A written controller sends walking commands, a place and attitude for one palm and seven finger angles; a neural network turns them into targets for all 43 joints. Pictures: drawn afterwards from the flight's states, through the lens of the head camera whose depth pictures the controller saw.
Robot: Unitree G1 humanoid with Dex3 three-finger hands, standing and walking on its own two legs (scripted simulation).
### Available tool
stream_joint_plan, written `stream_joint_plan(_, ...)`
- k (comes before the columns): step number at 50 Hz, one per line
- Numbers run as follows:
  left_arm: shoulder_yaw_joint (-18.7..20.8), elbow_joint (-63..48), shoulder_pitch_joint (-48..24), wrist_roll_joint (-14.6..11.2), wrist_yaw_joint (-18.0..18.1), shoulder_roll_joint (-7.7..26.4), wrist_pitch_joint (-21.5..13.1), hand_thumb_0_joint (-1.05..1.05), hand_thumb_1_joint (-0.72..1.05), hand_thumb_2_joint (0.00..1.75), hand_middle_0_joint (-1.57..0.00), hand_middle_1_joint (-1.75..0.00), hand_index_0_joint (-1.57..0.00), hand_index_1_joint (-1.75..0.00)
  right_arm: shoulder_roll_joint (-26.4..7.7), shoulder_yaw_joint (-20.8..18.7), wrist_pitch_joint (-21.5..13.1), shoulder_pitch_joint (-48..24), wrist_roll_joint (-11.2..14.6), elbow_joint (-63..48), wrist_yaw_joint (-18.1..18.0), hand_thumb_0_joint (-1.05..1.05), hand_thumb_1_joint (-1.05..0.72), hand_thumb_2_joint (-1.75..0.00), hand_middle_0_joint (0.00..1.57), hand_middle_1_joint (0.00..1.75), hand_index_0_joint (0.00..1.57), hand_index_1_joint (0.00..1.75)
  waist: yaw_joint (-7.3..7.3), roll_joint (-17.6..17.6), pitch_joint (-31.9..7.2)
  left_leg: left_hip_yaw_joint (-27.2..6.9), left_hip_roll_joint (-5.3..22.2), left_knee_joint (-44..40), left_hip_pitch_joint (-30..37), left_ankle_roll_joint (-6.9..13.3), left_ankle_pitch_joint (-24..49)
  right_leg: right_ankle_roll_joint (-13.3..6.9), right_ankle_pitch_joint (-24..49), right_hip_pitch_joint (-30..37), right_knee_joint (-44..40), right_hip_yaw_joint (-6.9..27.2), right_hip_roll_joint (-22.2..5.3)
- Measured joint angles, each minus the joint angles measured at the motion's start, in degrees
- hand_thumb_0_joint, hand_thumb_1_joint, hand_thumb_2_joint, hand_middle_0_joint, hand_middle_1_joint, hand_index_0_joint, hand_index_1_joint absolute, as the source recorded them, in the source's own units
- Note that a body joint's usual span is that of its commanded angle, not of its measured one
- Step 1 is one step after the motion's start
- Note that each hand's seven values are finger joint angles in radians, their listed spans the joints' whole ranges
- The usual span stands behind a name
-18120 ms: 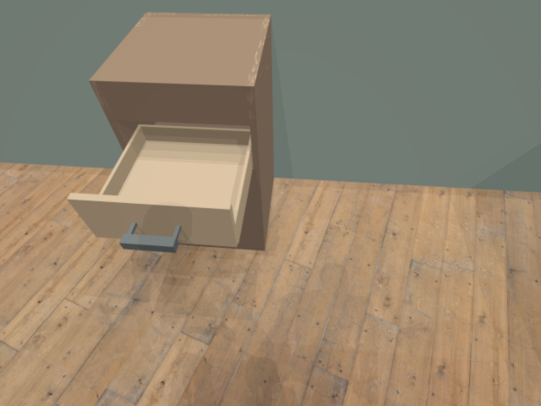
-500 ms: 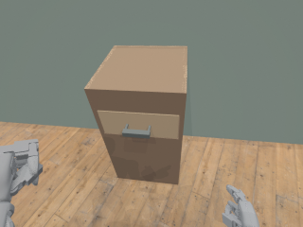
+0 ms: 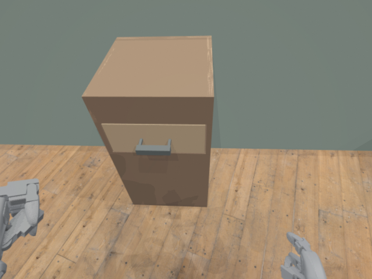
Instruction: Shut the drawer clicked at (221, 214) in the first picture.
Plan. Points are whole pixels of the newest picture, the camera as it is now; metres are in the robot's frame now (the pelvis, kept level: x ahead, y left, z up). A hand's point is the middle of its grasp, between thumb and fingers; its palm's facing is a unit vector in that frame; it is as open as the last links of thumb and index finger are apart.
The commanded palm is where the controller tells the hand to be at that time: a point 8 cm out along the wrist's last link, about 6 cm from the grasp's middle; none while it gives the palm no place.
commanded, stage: step back with the hand held close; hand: left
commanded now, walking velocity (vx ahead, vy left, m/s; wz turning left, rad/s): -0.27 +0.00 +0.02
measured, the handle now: (154, 145) +0.61 +0.17 -0.18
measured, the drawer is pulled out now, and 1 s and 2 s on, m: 0.00 0.00 0.00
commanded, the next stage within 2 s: stop stepping back and stand still in 1.22 s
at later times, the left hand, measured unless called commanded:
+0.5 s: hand out of the picture +0.12 +0.26 +0.16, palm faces +0.35 -0.80 -0.48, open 3.2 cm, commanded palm +0.06 +0.30 +0.18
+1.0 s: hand out of the picture +0.09 +0.26 +0.16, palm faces +0.37 -0.80 -0.47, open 3.2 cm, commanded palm +0.01 +0.31 +0.18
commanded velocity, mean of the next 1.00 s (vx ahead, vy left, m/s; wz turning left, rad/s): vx -0.34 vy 0.00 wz -0.02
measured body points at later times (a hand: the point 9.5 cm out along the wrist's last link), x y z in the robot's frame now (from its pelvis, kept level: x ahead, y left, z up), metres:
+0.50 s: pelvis -0.06 +0.02 -0.01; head -0.04 +0.02 +0.44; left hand +0.10 +0.30 +0.18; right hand +0.12 -0.21 -0.08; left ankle +0.02 +0.12 -0.74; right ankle -0.03 -0.11 -0.74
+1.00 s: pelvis -0.10 +0.02 -0.01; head -0.07 +0.04 +0.43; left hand +0.06 +0.30 +0.19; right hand +0.07 -0.23 -0.09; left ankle -0.03 +0.11 -0.74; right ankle -0.04 -0.11 -0.74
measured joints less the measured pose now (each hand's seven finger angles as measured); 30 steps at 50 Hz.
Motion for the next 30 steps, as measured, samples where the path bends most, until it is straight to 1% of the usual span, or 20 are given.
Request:
stream_joint_plan(4,-0.6,-2.3,2.1,0.0,0.3,1.4,-0.1,0.01,0.88,0.89,-1.41,-1.60,-1.41,-1.60,0.0,-0.3,0.7,0.4,0.1,-0.5,-0.6,0.02,-0.90,-0.90,0.20,0.30,0.20,0.30,0.08,-0.7,0.8,0.2,-0.4,-0.2,-1.4,0.4,1.0,0.4,0.7,-1.6,0.4,0.1,-0.4)
stream_joint_plan(9,1.0,-3.7,2.0,-0.2,1.3,2.9,-1.0,0.01,0.88,0.89,-1.41,-1.60,-1.41,-1.60,0.6,-0.1,0.6,0.1,0.1,-0.7,-0.8,0.02,-0.90,-0.90,0.20,0.30,0.20,0.30,0.41,-1.1,1.3,-0.2,-0.5,0.2,-3.3,0.7,2.2,0.7,1.9,-3.3,0.7,-0.3,-0.6)
stream_joint_plan(13,1.7,-3.9,1.5,-0.1,2.0,2.8,-1.9,0.01,0.88,0.89,-1.41,-1.60,-1.41,-1.60,1.3,0.4,-0.2,-0.5,0.1,-1.0,-0.7,0.02,-0.90,-0.90,0.20,0.30,0.20,0.30,0.47,-1.0,1.4,-0.5,-0.6,0.5,-4.7,1.0,3.3,0.9,2.9,-4.6,0.8,-0.6,-0.5)
stream_joint_plan(19,1.4,-4.2,1.3,0.5,2.4,2.1,-2.9,0.01,0.88,0.89,-1.41,-1.60,-1.41,-1.60,1.9,1.2,-1.5,-0.8,-0.1,-1.5,-0.4,0.02,-0.90,-0.90,0.20,0.30,0.21,0.30,0.58,-0.9,1.5,-1.0,-0.4,1.4,-7.0,1.3,4.3,1.0,4.1,-6.4,1.1,-1.1,-0.3)
stream_joint_plan(24,1.5,-5.2,1.3,0.7,2.6,2.1,-3.6,0.01,0.88,0.89,-1.41,-1.60,-1.41,-1.60,2.0,1.2,-2.2,-0.7,-0.4,-1.3,-0.3,0.01,-0.90,-0.90,0.20,0.30,0.21,0.30,0.71,-1.2,1.9,-1.6,0.1,2.8,-8.5,1.3,4.5,0.9,4.9,-7.1,1.2,-1.6,0.2)
stream_joint_plan(30,2.0,-6.1,0.8,0.9,3.0,2.5,-4.3,0.01,0.88,0.89,-1.41,-1.60,-1.41,-1.60,1.7,0.9,-2.4,-0.3,-0.7,-0.5,-0.4,0.02,-0.90,-0.90,0.20,0.30,0.21,0.30,0.37,-1.9,2.3,-1.8,0.3,3.8,-9.5,1.3,4.7,1.0,5.6,-7.7,1.3,-1.8,0.5)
